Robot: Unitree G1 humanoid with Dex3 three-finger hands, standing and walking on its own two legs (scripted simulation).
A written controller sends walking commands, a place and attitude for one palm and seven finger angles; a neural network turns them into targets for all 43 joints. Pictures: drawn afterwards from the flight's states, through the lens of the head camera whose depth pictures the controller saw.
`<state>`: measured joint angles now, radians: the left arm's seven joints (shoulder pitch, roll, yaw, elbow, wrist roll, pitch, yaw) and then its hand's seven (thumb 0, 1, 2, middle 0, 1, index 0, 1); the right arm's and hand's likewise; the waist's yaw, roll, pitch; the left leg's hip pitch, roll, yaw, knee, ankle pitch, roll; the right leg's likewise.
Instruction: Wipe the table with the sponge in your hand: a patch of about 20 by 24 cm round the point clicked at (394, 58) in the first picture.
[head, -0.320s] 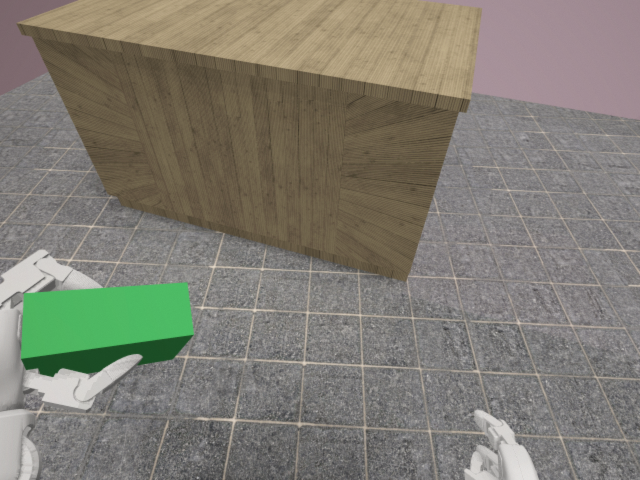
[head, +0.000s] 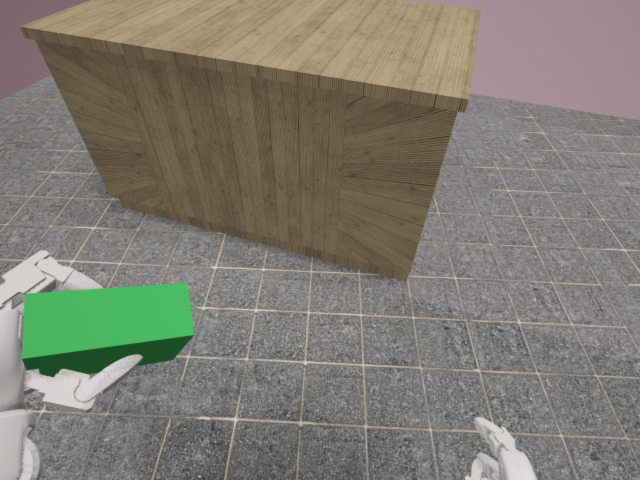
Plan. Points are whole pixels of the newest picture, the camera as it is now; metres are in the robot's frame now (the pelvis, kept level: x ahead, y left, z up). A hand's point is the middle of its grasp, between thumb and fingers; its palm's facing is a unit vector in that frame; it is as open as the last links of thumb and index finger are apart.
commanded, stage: look at it before walking up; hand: left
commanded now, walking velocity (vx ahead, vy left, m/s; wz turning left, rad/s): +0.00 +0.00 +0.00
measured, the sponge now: (135, 329) +0.23 +0.20 +0.14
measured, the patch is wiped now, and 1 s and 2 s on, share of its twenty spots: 0.00 0.00 0.00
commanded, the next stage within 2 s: walk to a spot facing it in 0.08 s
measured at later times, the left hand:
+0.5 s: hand (49, 321) +0.21 +0.27 +0.17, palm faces +0.49 -0.78 -0.38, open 9.4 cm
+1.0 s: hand (53, 234) +0.30 +0.30 +0.19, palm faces +0.57 -0.72 -0.39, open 9.4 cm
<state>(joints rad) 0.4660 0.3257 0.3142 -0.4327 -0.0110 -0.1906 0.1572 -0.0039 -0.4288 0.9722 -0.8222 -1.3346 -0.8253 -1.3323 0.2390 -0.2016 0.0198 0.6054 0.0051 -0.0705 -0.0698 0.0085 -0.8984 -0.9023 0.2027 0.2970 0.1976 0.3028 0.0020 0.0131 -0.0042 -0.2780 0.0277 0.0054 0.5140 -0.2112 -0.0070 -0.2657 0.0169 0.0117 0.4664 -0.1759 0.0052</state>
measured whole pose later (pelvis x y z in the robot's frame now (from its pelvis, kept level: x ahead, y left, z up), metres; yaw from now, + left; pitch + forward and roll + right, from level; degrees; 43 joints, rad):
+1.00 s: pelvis +0.14 +0.03 +0.00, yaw +11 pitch +0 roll -1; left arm 0.44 0.38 0.38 -0.57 -0.02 -0.21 0.17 0.00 -0.43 0.98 -0.82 -1.34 -0.83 -1.34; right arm 0.17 -0.13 0.01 0.61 0.01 -0.09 -0.04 0.01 -0.90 -0.90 0.20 0.30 0.20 0.30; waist 0.01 -0.01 0.05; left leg -0.24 0.08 0.11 0.54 -0.30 0.01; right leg -0.54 -0.07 -0.09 1.18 -0.44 0.04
